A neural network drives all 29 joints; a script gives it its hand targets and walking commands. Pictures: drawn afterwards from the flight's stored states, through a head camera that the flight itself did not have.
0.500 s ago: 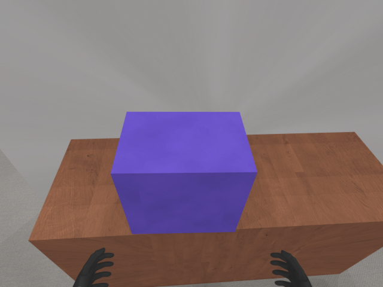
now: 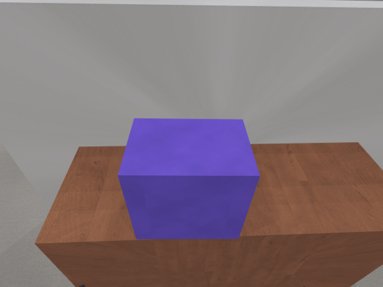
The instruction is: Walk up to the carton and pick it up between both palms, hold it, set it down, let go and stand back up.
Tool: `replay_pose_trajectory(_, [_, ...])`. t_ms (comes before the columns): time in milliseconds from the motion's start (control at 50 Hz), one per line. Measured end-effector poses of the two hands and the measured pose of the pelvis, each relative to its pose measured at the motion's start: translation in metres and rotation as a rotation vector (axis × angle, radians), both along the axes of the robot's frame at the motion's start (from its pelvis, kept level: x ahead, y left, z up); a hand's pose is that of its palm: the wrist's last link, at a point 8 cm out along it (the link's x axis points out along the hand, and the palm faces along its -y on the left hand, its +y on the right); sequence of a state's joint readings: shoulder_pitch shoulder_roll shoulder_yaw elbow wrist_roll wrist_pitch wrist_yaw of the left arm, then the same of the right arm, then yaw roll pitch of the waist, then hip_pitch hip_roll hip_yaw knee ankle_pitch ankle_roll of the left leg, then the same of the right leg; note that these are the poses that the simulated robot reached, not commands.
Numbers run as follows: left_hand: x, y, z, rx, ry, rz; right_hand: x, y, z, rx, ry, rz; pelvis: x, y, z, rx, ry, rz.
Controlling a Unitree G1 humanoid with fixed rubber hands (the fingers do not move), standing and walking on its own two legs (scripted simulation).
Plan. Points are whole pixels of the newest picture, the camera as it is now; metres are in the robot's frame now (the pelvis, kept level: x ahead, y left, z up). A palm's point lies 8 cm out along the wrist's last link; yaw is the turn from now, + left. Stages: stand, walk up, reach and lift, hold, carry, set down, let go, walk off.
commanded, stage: stand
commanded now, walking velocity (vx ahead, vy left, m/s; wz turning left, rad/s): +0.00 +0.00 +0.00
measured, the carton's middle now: (188, 180) +0.45 +0.01 -0.05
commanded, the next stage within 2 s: none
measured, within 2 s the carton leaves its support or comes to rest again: neither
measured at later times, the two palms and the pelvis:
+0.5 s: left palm out of the picture +0.02 +0.27 -0.11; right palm out of the picture +0.02 -0.25 -0.11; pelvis -0.05 +0.01 +0.00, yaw +0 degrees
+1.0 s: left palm out of the picture +0.00 +0.27 -0.12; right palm out of the picture +0.01 -0.25 -0.12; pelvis -0.04 +0.01 -0.01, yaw +1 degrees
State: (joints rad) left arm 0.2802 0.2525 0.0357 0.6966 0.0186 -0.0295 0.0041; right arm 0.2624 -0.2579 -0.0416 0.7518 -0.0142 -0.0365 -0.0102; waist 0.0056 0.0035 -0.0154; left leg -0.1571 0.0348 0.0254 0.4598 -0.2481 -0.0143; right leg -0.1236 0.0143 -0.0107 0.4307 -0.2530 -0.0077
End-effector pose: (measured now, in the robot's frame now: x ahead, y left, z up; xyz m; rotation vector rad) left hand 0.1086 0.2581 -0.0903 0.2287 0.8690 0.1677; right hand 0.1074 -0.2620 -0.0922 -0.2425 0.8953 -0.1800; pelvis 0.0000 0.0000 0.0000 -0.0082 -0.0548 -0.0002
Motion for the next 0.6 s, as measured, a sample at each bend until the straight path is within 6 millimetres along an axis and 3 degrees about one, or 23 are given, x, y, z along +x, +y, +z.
replay_pose_trajectory(360, [-0.067, 0.005, -0.017, -0.011, 0.117, -0.004, -0.070, 0.012, -0.016, 0.013, 0.123, 0.013, -0.035, 0.009, -0.001, 0.002, -0.012, 0.008])
replay_pose_trajectory(600, [-0.106, 0.013, -0.027, -0.007, 0.193, 0.013, -0.097, 0.014, -0.022, 0.009, 0.168, 0.007, -0.050, 0.013, -0.005, 0.004, -0.004, 0.009])
